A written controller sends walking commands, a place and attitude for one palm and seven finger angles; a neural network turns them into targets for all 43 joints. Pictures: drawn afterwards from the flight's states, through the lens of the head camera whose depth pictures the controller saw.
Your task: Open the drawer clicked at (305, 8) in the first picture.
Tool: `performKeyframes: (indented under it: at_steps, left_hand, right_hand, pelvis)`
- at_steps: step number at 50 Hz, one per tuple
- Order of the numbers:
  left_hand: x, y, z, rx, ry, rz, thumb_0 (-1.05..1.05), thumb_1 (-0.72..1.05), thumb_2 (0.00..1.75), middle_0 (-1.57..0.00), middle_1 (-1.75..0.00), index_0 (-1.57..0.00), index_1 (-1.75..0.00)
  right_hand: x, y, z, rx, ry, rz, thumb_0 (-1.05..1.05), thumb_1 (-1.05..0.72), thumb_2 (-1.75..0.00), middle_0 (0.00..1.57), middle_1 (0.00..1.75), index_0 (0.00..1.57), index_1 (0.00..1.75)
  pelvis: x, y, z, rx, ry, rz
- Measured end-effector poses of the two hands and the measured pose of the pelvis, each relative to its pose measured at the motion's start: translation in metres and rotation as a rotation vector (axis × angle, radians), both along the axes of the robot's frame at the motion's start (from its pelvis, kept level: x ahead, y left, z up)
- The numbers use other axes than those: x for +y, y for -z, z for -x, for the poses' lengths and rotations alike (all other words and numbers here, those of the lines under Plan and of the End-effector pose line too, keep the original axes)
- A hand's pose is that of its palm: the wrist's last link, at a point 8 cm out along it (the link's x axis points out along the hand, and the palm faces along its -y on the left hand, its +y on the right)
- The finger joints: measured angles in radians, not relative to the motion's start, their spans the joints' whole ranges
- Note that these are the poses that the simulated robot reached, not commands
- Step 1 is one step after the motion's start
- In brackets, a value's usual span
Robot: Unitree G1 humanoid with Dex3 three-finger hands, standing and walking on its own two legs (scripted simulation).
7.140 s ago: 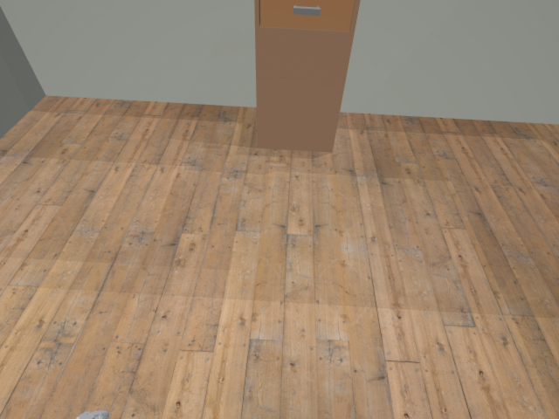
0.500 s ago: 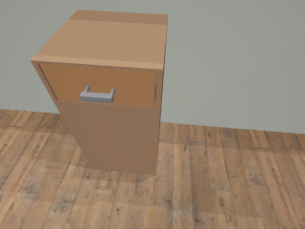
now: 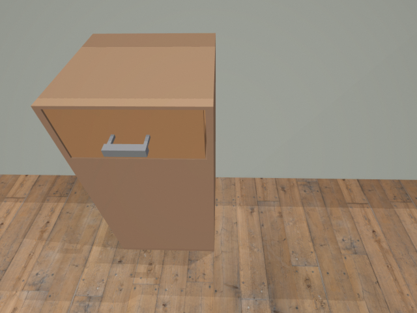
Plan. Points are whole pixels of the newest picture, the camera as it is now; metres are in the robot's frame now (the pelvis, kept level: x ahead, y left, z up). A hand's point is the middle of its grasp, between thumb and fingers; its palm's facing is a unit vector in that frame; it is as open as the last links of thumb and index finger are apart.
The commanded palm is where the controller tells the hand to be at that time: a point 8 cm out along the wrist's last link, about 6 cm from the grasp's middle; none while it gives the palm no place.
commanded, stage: look again from close up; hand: left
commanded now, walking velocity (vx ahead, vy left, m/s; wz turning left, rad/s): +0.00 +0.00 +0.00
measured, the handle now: (127, 144) +0.52 +0.25 +0.01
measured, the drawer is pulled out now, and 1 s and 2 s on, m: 0.00 0.00 0.00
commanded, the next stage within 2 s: raise the hand with hooked fingers in 0.30 s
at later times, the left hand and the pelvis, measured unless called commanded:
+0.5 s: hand out of the picture +0.07 +0.18 -0.13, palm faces -0.09 -0.91 -0.41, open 7.3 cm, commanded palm +0.11 +0.22 -0.05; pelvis -0.01 -0.01 +0.00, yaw -2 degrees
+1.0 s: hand (96, 295) +0.17 +0.22 -0.03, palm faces +0.05 -0.09 -1.00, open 9.6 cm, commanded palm +0.16 +0.22 +0.03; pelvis -0.04 -0.02 -0.03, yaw +0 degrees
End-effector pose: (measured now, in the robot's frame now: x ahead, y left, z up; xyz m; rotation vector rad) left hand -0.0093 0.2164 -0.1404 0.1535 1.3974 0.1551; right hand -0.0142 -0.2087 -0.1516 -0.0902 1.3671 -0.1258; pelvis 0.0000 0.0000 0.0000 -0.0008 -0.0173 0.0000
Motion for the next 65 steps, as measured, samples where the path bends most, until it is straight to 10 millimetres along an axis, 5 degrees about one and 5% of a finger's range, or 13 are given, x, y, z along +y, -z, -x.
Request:
performKeyframes:
  at_steps: [10, 22, 25, 29, 32, 38, 44, 49, 55, 65]
  left_hand:
    - [0.01, -0.009, -0.029, -0.081, 0.009, -0.036, 0.01, 0.92, 0.9, -0.2, -0.3, -0.2, -0.3]
    - [0.0, -0.01, -0.023, -0.069, 0.057, -0.042, 0.01, 0.92, 0.9, -0.2, -0.3, -0.2, -0.3]
    - [0.006, -0.053, -0.072, -0.36, 0.231, -0.2, 0.02, 0.91, 0.89, -0.2, -0.31, -0.21, -0.31]
    - [0.006, -0.12, -0.142, -0.702, 0.535, -0.511, 0.02, 0.86, 0.87, -0.21, -0.33, -0.21, -0.33]
    - [0.001, -0.158, -0.174, -0.873, 0.755, -0.777, 0.01, 0.81, 0.85, -0.21, -0.37, -0.21, -0.36]
    - [-0.017, -0.161, -0.16, -0.939, 1.001, -0.986, 0.01, 0.68, 0.8, -0.21, -0.44, -0.22, -0.44]
    - [-0.01, -0.14, -0.127, -0.859, 1.005, -1.037, 0.0, 0.53, 0.74, -0.24, -0.53, -0.24, -0.53]
    - [0.006, -0.154, -0.144, -0.893, 0.975, -1.128, 0.0, 0.41, 0.69, -0.26, -0.61, -0.26, -0.61]
    - [0.013, -0.189, -0.187, -0.919, 0.949, -1.165, 0.0, 0.27, 0.63, -0.27, -0.7, -0.27, -0.7]
    - [0.01, -0.217, -0.207, -0.93, 1.033, -1.092, 0.0, 0.04, 0.53, -0.28, -0.85, -0.28, -0.85]
  right_hand:
    - [0.011, 0.004, 0.007, 0.022, -0.004, -0.038, 0.0, -0.91, -0.9, 0.2, 0.3, 0.2, 0.29]
    - [-0.011, -0.002, 0.013, 0.042, -0.002, 0.006, 0.01, -0.91, -0.9, 0.2, 0.3, 0.2, 0.29]
    - [-0.028, -0.011, -0.016, -0.174, 0.012, 0.074, 0.01, -0.91, -0.9, 0.2, 0.3, 0.21, 0.3]
    - [-0.049, -0.028, -0.08, -0.46, -0.041, 0.134, 0.01, -0.91, -0.9, 0.2, 0.3, 0.2, 0.29]
    - [-0.062, -0.05, -0.131, -0.634, -0.086, 0.158, 0.01, -0.91, -0.9, 0.2, 0.3, 0.2, 0.29]
    - [-0.065, -0.09, -0.205, -0.781, -0.194, 0.154, 0.01, -0.91, -0.9, 0.2, 0.3, 0.2, 0.29]
    - [-0.039, -0.092, -0.238, -0.782, -0.296, 0.135, 0.01, -0.91, -0.9, 0.2, 0.3, 0.2, 0.29]
    - [-0.008, -0.071, -0.231, -0.734, -0.323, 0.07, 0.01, -0.91, -0.9, 0.2, 0.3, 0.2, 0.29]
    - [0.017, -0.046, -0.193, -0.619, -0.266, -0.02, 0.01, -0.91, -0.9, 0.2, 0.3, 0.21, 0.3]
    - [-0.01, -0.034, -0.144, -0.452, -0.186, 0.031, 0.01, -0.91, -0.9, 0.2, 0.3, 0.21, 0.3]
  pelvis:
    - [-0.002, -0.002, -0.003, -0.014, 0.004, -0.007]
    - [-0.009, -0.002, 0.002, -0.008, 0.015, -0.006]
    - [-0.01, 0.0, 0.007, 0.003, 0.032, -0.018]
    - [-0.01, 0.006, 0.018, 0.049, 0.027, -0.031]
    - [-0.011, 0.012, 0.025, 0.09, 0.049, -0.042]
    - [-0.015, 0.021, 0.032, 0.136, 0.073, -0.058]
    - [-0.018, 0.029, 0.035, 0.151, 0.036, -0.047]
    - [-0.017, 0.033, 0.035, 0.132, 0.008, -0.027]
    - [-0.01, 0.025, 0.032, 0.097, 0.008, -0.016]
    - [0.0, 0.01, 0.022, 0.069, 0.029, -0.019]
